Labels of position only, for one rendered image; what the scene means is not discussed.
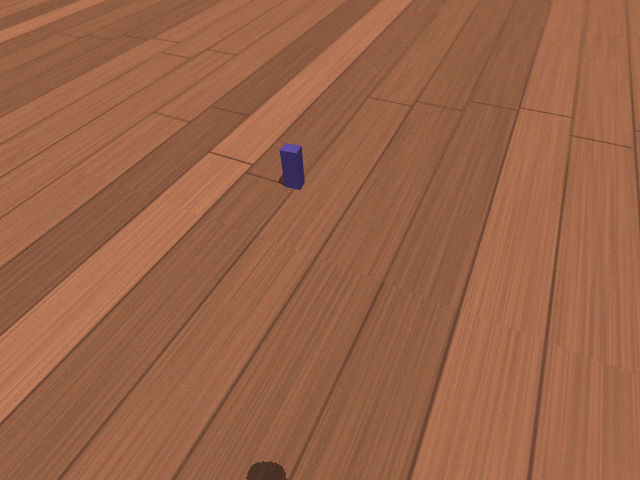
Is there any carton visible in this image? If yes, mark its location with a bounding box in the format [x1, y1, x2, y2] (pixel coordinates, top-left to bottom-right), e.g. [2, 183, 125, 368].
[280, 143, 305, 190]

